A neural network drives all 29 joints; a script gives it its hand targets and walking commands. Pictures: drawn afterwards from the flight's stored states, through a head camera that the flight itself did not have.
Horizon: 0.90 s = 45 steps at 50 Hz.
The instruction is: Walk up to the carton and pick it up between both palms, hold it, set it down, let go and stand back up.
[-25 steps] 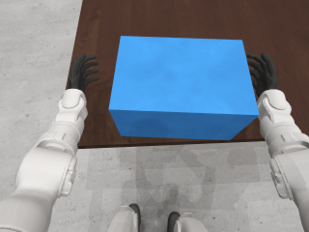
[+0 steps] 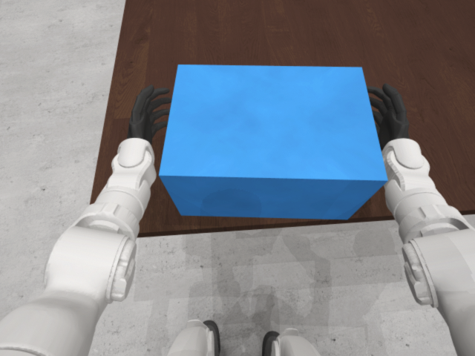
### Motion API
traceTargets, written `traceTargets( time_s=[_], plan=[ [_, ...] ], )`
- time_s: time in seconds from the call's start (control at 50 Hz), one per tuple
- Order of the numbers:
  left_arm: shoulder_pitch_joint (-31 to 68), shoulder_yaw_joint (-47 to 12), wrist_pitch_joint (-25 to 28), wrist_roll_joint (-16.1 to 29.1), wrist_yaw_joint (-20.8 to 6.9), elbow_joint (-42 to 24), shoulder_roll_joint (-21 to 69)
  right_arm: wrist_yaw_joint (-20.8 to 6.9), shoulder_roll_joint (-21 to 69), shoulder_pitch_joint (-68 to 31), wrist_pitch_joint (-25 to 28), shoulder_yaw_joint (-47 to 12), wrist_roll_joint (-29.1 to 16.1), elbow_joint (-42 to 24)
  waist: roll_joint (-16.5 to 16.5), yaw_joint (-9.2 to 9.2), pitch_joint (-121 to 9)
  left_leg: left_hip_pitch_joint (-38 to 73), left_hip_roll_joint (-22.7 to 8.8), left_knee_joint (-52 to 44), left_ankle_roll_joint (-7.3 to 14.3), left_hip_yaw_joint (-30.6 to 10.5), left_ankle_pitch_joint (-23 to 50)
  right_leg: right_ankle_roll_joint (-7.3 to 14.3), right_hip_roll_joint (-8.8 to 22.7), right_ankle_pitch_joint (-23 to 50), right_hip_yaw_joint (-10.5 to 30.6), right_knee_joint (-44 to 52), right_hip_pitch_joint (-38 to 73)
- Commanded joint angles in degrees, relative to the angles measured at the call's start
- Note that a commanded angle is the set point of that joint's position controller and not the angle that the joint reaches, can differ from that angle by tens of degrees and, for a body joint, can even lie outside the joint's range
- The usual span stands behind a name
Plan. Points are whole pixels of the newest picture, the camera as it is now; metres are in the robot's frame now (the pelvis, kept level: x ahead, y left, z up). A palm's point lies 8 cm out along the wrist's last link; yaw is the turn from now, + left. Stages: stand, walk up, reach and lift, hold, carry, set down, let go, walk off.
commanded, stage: reach and lift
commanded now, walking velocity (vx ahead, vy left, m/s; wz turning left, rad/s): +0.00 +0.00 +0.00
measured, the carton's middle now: (266, 145) +0.46 -0.02 +0.01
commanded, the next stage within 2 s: none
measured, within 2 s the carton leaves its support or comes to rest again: leaves its support in 1.48 s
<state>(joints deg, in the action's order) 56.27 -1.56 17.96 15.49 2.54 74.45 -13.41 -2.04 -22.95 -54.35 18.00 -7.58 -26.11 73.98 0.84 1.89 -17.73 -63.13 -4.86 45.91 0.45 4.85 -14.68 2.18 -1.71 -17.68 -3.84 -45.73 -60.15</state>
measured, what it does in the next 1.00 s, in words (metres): stands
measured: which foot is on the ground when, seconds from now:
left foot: down 0.00-1.00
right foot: down 0.00-1.00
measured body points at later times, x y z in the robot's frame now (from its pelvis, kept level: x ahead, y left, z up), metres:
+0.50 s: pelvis +0.00 +0.00 +0.00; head +0.12 +0.00 +0.44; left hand +0.47 +0.20 +0.05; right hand +0.48 -0.21 +0.05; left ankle +0.04 +0.12 -0.68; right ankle +0.01 -0.09 -0.68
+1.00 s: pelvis +0.00 +0.00 +0.01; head +0.13 +0.00 +0.44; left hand +0.46 +0.20 +0.05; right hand +0.48 -0.21 +0.05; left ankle +0.04 +0.12 -0.68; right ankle +0.01 -0.09 -0.68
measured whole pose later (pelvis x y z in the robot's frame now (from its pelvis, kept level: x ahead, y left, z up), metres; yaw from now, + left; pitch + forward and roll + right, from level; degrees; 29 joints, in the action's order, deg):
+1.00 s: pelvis +0.00 +0.00 +0.01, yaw +1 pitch +30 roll -2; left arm 56.3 4.2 24.7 8.3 2.2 79.4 -12.2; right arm -0.7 -18.3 -53.6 21.4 7.5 -8.0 75.6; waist 1.7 0.9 -16.1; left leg -59.0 -3.8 40.7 0.5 3.5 -12.0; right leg 2.1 -1.2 -15.3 -5.2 -40.1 -55.2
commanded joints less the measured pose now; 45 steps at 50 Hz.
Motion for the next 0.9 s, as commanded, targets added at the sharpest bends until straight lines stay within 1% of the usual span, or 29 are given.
traceTargets(
  time_s=[0.0, 0.02, 0.04, 0.06, 0.08, 0.16, 0.2, 0.22, 0.26, 0.28, 0.32, 0.36, 0.4, 0.42, 0.44, 0.46, 0.5, 0.58, 0.6, 0.64, 0.66, 0.68, 0.7, 0.76, 0.78, 0.8, 0.82, 0.84, 0.88],
  plan=[
    [22.5, 2.5, 2.6, -1.2, 0.5, -7.8, -8.4, 0.8, -7.5, -26.4, 2.4, 2.3, 1.9, -8.0, -3.7, 0.57, -46.0, 36.3, 3.8, 0.5, -1.4, -3.3, 22.6, -5.6, -1.3, 26.5, 1.9, 5.2, 21.5],
    [22.9, 2.6, 2.8, -1.3, 0.7, -8.3, -8.2, 0.9, -7.1, -26.9, 2.5, 2.4, 2.0, -8.6, -3.8, 0.42, -46.3, 36.3, 3.8, 0.6, -1.5, -3.3, 22.7, -5.7, -1.3, 27.0, 2.0, 5.0, 21.4],
    [22.4, 3.1, 3.0, -1.5, 0.7, -8.6, -7.8, 1.1, -6.0, -26.6, 2.6, 2.1, 2.1, -8.8, -4.0, 0.91, -46.6, 36.3, 3.8, 0.7, -1.4, -3.2, 23.2, -5.8, -1.1, 28.3, 2.1, 4.8, 21.9],
    [22.5, 3.1, 3.0, -1.5, 0.7, -8.4, -7.7, 1.4, -6.0, -27.1, 2.6, 2.1, 2.5, -9.4, -5.0, 0.43, -46.8, 35.7, 3.8, 0.9, -1.2, -3.4, 23.2, -6.0, -1.2, 29.1, 2.1, 4.6, 22.9],
    [22.8, 3.4, 3.2, -1.8, 0.7, -8.7, -8.1, 1.6, -5.9, -26.8, 2.7, 2.3, 2.8, -9.8, -4.4, 0.71, -47.3, 35.7, 3.8, 0.6, -1.3, -3.3, 23.1, -6.0, -1.1, 29.9, 2.4, 4.7, 23.5],
    [21.6, 3.5, 3.5, -1.7, 0.4, -7.1, -6.7, 2.3, -4.2, -26.6, 2.4, 2.4, 3.7, -9.4, -5.6, 0.10, -46.2, 33.6, 3.9, 0.5, -1.0, -3.2, 22.7, -6.3, -0.7, 31.9, 2.8, 4.5, 25.9],
    [22.2, 3.1, 4.1, -1.5, 0.1, -6.7, -6.4, 2.5, -3.3, -27.1, 2.6, 2.2, 4.1, -10.1, -5.4, 0.27, -46.2, 33.2, 4.0, -0.1, -0.8, -3.2, 22.4, -6.3, -0.4, 32.2, 2.9, 4.6, 26.5],
    [22.3, 2.7, 4.3, -1.1, 0.1, -7.0, -5.8, 2.5, -2.9, -26.9, 2.7, 2.3, 4.3, -10.5, -5.4, -0.17, -46.4, 33.3, 4.0, 0.1, -1.0, -3.3, 22.4, -6.2, -0.5, 32.3, 2.9, 4.5, 26.4],
    [22.4, 2.4, 4.5, -1.5, 0.1, -6.4, -5.2, 2.6, -2.4, -27.1, 2.7, 2.9, 4.8, -10.1, -4.6, -0.07, -46.1, 34.2, 3.8, -0.1, -1.1, -3.3, 22.5, -6.1, -0.4, 31.3, 2.8, 4.8, 25.4],
    [22.8, 2.1, 4.6, -1.2, 0.0, -6.6, -4.3, 2.5, -1.7, -27.2, 2.6, 3.3, 5.1, -9.9, -4.7, -0.66, -46.0, 34.9, 3.7, -0.2, -1.4, -3.5, 22.1, -5.9, -0.6, 30.1, 2.5, 5.3, 24.4],
    [23.4, 1.9, 4.8, -1.8, 0.3, -7.4, -4.0, 2.5, -1.9, -26.8, 2.9, 4.3, 5.6, -9.0, -2.7, -0.82, -46.2, 37.4, 3.6, 0.1, -2.0, -3.7, 24.1, -5.3, -0.7, 29.6, 2.2, 5.8, 22.3],
    [24.3, 1.5, 4.8, -1.4, 0.3, -7.1, -3.9, 2.5, -1.8, -27.6, 3.0, 4.7, 6.2, -8.9, -2.8, -0.92, -45.8, 38.4, 3.4, 0.4, -2.2, -3.8, 23.7, -5.1, -0.8, 27.8, 1.9, 6.2, 21.1],
    [24.2, 1.1, 4.9, -1.5, 0.4, -6.0, -2.8, 2.3, -1.1, -27.5, 2.9, 4.5, 6.1, -7.8, -1.7, -0.82, -45.2, 38.7, 3.2, 0.1, -2.3, -3.9, 23.3, -4.9, -0.5, 26.4, 2.0, 6.7, 20.0],
    [24.1, 0.9, 5.0, -1.5, 0.5, -6.8, -2.4, 2.2, -1.1, -27.1, 3.1, 5.2, 6.4, -7.9, -1.4, -1.14, -46.0, 39.2, 3.1, 0.2, -2.5, -4.1, 24.0, -4.8, -0.7, 26.7, 1.9, 6.8, 19.7],
    [24.3, 1.1, 5.2, -1.8, 0.6, -6.9, -2.2, 2.2, -0.5, -27.0, 3.2, 5.1, 6.5, -8.1, -1.2, -0.92, -46.3, 39.1, 3.1, 0.2, -2.3, -4.1, 23.8, -4.8, -0.6, 26.0, 1.8, 6.8, 19.6],
    [24.3, 1.2, 5.3, -1.6, 0.5, -5.6, -2.8, 2.2, -0.2, -27.2, 3.1, 4.9, 6.9, -8.0, -2.1, -0.82, -45.5, 38.3, 3.2, 0.0, -2.0, -4.0, 23.1, -4.9, -0.4, 25.9, 2.0, 7.0, 20.3],
    [24.7, 0.9, 5.8, -1.6, 0.4, -5.9, -1.8, 2.3, 0.9, -27.4, 3.1, 5.2, 7.5, -8.5, -2.2, -1.21, -45.8, 36.9, 3.2, -0.5, -1.9, -4.0, 22.5, -5.0, -0.1, 25.8, 2.2, 6.9, 21.3],
    [25.6, 0.7, 6.0, -2.1, 0.5, -5.9, -0.9, 1.8, 1.4, -27.8, 3.3, 6.1, 8.3, -8.6, -1.1, -1.13, -46.8, 37.9, 3.2, -0.8, -2.1, -4.0, 22.6, -4.7, 0.0, 24.9, 2.0, 7.4, 20.9],
    [25.7, 0.3, 6.1, -2.2, 0.5, -6.2, -0.4, 1.7, 1.5, -27.6, 3.2, 6.5, 8.5, -8.2, -0.9, -1.46, -46.8, 38.5, 2.9, -1.2, -2.2, -4.2, 22.5, -4.6, 0.0, 23.9, 1.8, 7.7, 20.3],
    [25.0, 1.1, 6.1, -2.5, 0.6, -4.9, -0.6, 1.7, 2.1, -27.7, 3.2, 6.7, 9.4, -9.1, -2.3, -1.06, -45.7, 38.1, 3.0, -1.4, -1.7, -4.2, 21.2, -4.6, 0.0, 22.6, 1.8, 8.1, 20.2],
    [26.0, 0.7, 6.3, -2.2, 0.6, -5.2, -0.3, 1.8, 2.2, -28.0, 3.2, 7.1, 9.7, -9.6, -2.2, -1.59, -46.6, 37.4, 3.0, -1.4, -1.7, -4.1, 20.9, -4.7, 0.0, 22.8, 2.0, 8.1, 21.0],
    [25.9, 0.6, 6.3, -2.2, 0.6, -5.2, -0.1, 1.8, 2.1, -28.1, 3.3, 7.4, 10.0, -9.6, -2.0, -1.61, -46.4, 37.0, 3.1, -1.5, -1.8, -4.1, 21.0, -4.7, 0.1, 23.3, 1.9, 7.9, 21.1],
    [26.2, 0.8, 6.4, -2.0, 0.4, -4.7, 0.6, 1.7, 3.0, -28.5, 3.2, 7.3, 10.2, -9.6, -3.0, -1.46, -45.9, 36.6, 3.1, -1.6, -1.5, -4.1, 20.3, -4.6, 0.1, 22.8, 1.9, 7.9, 21.4],
    [26.7, 0.3, 6.8, -2.5, 0.0, -4.5, 3.2, 1.1, 5.4, -28.5, 3.5, 8.3, 12.0, -9.0, -2.6, -2.02, -45.3, 36.7, 3.1, -2.3, -1.5, -4.1, 19.4, -4.6, 0.2, 21.5, 1.5, 8.4, 21.1],
    [26.8, 1.0, 7.0, -3.2, -0.3, -4.2, 3.9, 0.8, 6.8, -28.8, 3.6, 8.4, 12.8, -9.4, -2.7, -1.58, -45.0, 36.4, 3.2, -2.4, -1.3, -4.0, 19.6, -4.6, 0.6, 21.8, 1.7, 8.6, 21.9],
    [27.1, 1.1, 7.2, -3.8, -0.7, -4.8, 4.9, 0.4, 8.1, -28.9, 3.8, 8.6, 13.5, -10.1, -2.9, -1.71, -45.5, 36.7, 3.3, -2.8, -1.3, -3.9, 19.4, -4.7, 0.5, 22.1, 1.5, 8.7, 22.4],
    [27.2, 1.5, 7.4, -4.9, -1.1, -4.4, 6.8, -0.1, 9.9, -29.1, 4.1, 9.1, 14.7, -9.7, -2.2, -1.42, -44.6, 37.2, 3.4, -3.2, -1.3, -4.0, 19.5, -4.5, 0.6, 22.1, 1.4, 9.0, 22.3],
    [27.6, 1.3, 7.7, -6.0, -1.7, -4.8, 8.9, -0.9, 12.4, -29.1, 4.5, 9.3, 15.9, -9.4, -2.2, -1.71, -44.3, 38.3, 3.3, -3.4, -1.4, -4.0, 20.5, -4.4, 0.5, 23.0, 1.2, 9.2, 22.4],
    [27.7, 1.0, 8.4, -8.7, -3.2, -5.5, 15.2, -2.6, 18.8, -29.0, 6.2, 9.4, 19.1, -9.7, -1.5, -1.82, -45.0, 41.1, 3.4, -3.7, -1.8, -4.1, 23.4, -4.3, 0.4, 26.5, 0.6, 9.8, 23.3]
  ],
)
